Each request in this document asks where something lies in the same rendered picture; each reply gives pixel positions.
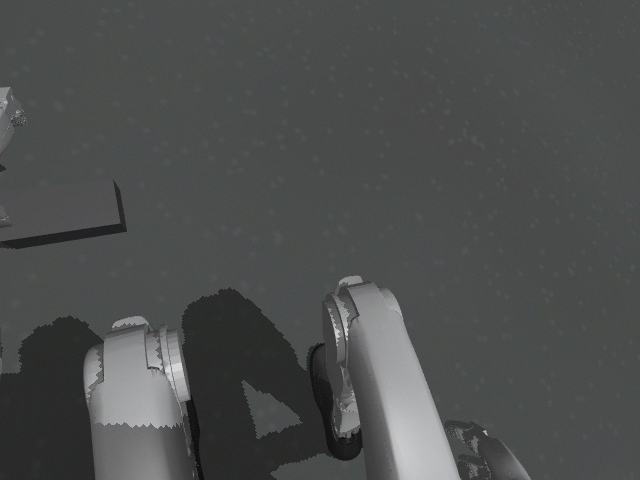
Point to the right robot hand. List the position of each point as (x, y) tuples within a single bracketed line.
[(496, 461)]

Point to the carton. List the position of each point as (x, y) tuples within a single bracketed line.
[(59, 213)]

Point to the left robot foot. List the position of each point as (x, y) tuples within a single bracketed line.
[(195, 435)]

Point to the left robot hand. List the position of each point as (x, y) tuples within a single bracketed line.
[(11, 114)]

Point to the right robot foot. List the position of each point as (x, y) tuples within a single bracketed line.
[(341, 448)]

